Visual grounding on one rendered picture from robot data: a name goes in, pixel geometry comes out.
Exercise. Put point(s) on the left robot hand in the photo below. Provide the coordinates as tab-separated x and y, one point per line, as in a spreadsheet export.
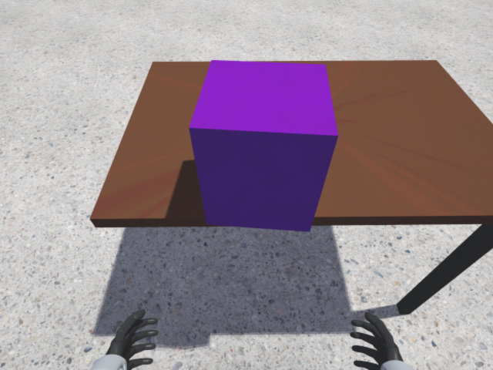
122	344

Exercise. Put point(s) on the table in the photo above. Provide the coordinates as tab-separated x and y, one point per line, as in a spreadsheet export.
412	149

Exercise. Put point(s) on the carton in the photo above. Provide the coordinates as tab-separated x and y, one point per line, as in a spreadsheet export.
263	135

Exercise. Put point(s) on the right robot hand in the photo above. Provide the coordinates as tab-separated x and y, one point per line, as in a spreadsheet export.
382	340

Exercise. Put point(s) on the left robot forearm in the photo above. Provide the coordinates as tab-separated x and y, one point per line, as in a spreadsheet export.
109	362

